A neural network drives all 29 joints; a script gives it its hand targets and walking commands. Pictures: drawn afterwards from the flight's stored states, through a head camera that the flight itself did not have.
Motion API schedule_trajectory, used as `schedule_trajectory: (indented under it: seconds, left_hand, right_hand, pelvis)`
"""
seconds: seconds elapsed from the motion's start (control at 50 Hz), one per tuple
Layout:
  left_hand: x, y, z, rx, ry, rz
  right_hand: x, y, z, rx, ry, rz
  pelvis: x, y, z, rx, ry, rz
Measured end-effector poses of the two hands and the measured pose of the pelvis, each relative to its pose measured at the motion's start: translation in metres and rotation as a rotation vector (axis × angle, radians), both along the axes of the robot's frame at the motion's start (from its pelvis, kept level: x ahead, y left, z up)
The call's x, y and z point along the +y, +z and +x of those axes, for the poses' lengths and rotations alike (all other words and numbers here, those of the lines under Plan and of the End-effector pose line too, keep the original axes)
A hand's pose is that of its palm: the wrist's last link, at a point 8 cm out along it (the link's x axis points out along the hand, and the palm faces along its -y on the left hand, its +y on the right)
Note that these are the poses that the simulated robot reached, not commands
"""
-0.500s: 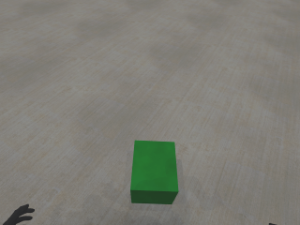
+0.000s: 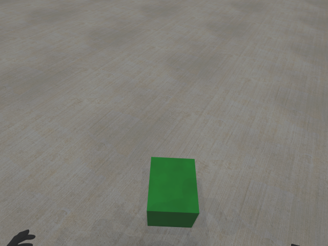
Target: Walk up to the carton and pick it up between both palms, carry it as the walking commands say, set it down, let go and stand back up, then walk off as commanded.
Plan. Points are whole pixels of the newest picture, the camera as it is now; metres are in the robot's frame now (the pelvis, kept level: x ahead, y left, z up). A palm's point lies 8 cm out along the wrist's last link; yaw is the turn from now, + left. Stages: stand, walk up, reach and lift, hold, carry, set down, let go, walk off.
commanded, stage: walk up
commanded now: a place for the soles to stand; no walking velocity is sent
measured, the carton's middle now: (171, 192) +0.51 -0.08 -0.62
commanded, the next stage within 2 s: reach and lift in 0.58 s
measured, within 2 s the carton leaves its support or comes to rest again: neither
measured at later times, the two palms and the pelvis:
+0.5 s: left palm out of the picture +0.11 +0.34 -0.06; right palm out of the picture +0.09 -0.35 -0.07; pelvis +0.01 -0.01 +0.00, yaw +0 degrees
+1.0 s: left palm (35, 230) +0.19 +0.30 -0.07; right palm (287, 238) +0.17 -0.32 -0.08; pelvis +0.02 -0.01 +0.00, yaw +0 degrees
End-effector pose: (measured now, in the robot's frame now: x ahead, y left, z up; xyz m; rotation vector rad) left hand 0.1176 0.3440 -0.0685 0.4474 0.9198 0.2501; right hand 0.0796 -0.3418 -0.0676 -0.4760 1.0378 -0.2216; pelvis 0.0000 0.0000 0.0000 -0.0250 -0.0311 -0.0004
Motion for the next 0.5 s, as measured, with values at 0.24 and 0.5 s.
schedule_trajectory:
  seconds: [0.24,0.5]
  left_hand:
    - [0.000,0.004,-0.004,0.023,0.015,0.014]
    - [-0.002,0.010,-0.004,0.012,0.015,0.027]
  right_hand:
    - [-0.001,-0.002,0.011,-0.007,0.010,0.013]
    - [-0.003,-0.004,0.013,-0.017,0.010,0.025]
  pelvis:
    - [-0.003,0.002,0.005,0.007,0.006,0.002]
    - [-0.007,0.003,0.005,0.002,0.006,0.006]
